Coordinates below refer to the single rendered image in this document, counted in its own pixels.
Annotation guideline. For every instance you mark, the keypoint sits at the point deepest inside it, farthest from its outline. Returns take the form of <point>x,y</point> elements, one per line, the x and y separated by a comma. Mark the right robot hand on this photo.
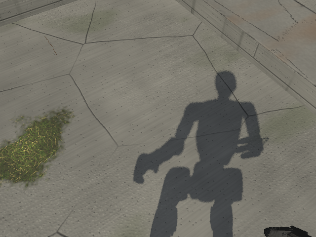
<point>291,231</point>

